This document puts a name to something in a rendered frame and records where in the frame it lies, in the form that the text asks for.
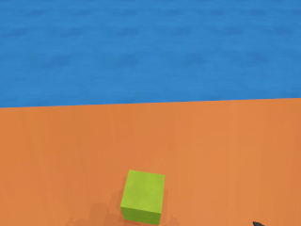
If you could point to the carton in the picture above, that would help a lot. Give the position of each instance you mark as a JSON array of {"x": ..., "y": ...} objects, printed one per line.
[{"x": 142, "y": 198}]

